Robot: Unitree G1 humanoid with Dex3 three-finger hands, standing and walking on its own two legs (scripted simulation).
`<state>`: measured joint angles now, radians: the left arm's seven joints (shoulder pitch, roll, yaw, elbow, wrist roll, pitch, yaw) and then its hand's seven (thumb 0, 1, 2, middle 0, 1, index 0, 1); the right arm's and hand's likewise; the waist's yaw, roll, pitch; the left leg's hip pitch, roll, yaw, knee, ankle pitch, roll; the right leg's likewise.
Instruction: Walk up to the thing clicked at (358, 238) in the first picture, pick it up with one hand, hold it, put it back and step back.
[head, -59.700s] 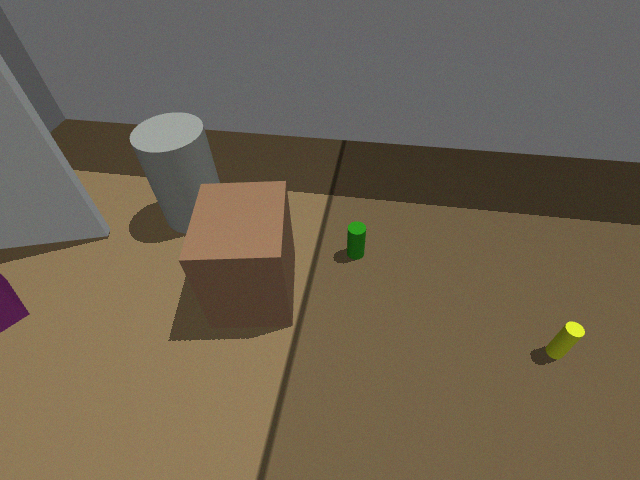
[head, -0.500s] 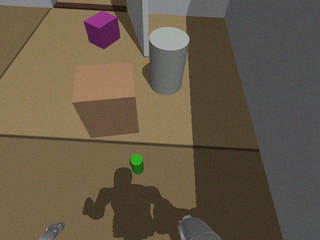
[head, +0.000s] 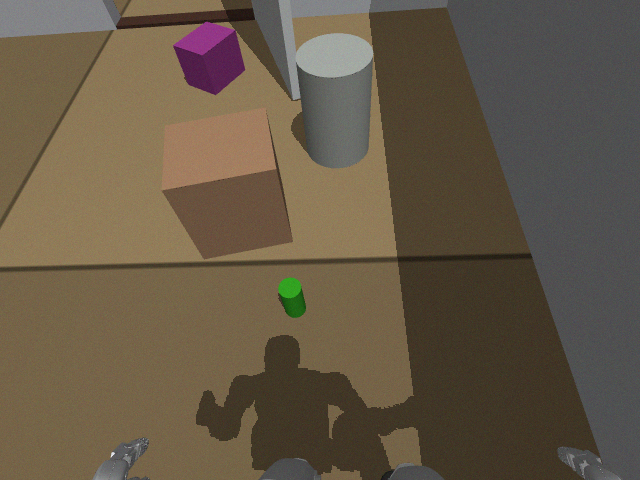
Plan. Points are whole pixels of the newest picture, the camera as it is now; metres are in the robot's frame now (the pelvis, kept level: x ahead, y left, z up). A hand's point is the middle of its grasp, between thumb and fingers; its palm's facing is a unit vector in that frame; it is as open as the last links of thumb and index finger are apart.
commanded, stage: step back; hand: left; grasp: from the side
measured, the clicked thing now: (292, 298) +0.67 +0.17 -0.69
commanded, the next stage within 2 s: none
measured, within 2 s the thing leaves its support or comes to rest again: neither
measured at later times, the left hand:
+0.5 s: hand out of the picture -0.06 +0.26 -0.17, palm faces -0.07 -0.91 -0.41, open 7.4 cm
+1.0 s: hand out of the picture -0.21 +0.22 -0.15, palm faces +0.02 -0.93 -0.36, open 7.4 cm
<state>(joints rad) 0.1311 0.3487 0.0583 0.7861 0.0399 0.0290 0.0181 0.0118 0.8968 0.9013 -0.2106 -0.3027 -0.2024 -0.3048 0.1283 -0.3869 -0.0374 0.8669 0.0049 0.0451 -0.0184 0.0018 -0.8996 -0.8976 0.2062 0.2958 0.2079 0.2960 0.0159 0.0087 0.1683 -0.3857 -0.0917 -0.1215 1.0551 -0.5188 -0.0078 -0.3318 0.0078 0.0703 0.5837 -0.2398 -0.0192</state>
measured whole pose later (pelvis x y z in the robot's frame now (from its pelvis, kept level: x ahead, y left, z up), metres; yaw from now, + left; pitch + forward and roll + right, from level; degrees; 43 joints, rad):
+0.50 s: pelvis -0.16 -0.02 -0.02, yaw -4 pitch -2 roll +0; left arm 0.18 0.41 0.09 0.83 0.03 0.05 0.00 0.01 0.90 0.90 -0.21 -0.30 -0.20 -0.30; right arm 0.10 -0.41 -0.05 0.79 -0.03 0.03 -0.01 0.00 -0.90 -0.90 0.21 0.30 0.21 0.30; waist 0.02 -0.01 0.20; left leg -0.44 0.09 0.00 0.71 -0.23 -0.03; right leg -0.25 0.03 0.08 0.71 -0.43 0.02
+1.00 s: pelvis -0.33 -0.04 +0.00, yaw +2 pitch -2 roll -1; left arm 0.12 0.38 0.06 0.80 0.02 0.09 0.01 0.01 0.90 0.90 -0.21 -0.30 -0.20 -0.30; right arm 0.19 -0.35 -0.03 0.87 -0.05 0.04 -0.01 0.00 -0.90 -0.90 0.21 0.30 0.21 0.30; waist -0.01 -0.03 0.16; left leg -0.30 -0.01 -0.03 0.62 -0.28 0.03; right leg -0.50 0.10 0.11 1.16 -0.51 -0.01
